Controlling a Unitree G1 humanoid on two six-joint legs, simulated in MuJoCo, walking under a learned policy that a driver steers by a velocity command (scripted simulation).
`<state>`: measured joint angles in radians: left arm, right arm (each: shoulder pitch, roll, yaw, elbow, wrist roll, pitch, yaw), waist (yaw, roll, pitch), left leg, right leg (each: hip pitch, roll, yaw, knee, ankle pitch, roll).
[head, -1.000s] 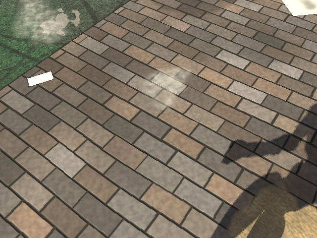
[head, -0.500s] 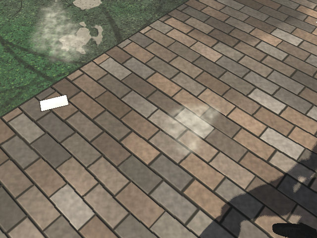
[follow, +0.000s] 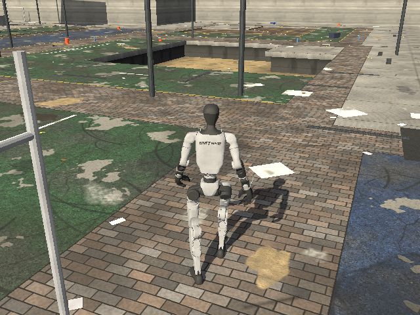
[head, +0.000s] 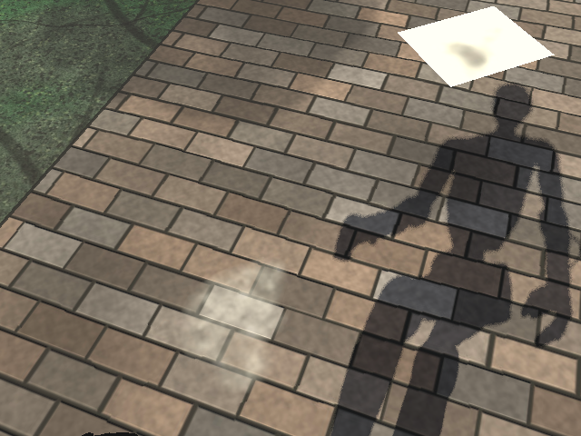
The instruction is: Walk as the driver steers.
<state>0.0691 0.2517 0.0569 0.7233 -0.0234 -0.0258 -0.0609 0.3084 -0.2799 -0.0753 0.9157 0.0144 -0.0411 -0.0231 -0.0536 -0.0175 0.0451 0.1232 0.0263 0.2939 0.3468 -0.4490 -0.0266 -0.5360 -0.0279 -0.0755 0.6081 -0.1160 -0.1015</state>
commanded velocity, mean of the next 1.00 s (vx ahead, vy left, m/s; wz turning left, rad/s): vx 0.44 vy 0.00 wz -0.04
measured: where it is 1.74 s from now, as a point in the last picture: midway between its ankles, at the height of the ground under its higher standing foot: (295, 341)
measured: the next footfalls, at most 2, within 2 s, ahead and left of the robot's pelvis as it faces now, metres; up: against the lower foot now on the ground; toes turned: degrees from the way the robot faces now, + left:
right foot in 0.02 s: +0.17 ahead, -0.09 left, +0.00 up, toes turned -4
left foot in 0.52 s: +0.50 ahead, +0.07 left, +0.00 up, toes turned -9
